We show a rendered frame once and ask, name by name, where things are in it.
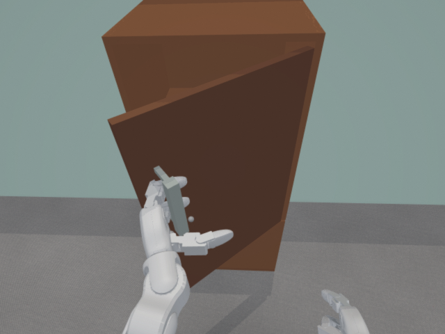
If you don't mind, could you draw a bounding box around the left robot hand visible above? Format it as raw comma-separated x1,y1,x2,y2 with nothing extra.
140,176,234,259

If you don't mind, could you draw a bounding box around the right robot hand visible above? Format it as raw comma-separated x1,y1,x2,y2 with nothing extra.
318,289,370,334

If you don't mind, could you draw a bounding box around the left robot forearm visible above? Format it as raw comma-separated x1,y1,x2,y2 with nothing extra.
122,250,190,334

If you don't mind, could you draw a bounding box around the handle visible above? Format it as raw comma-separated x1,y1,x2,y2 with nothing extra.
154,166,189,236

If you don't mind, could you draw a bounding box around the cupboard door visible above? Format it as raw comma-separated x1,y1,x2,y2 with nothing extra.
108,46,314,288

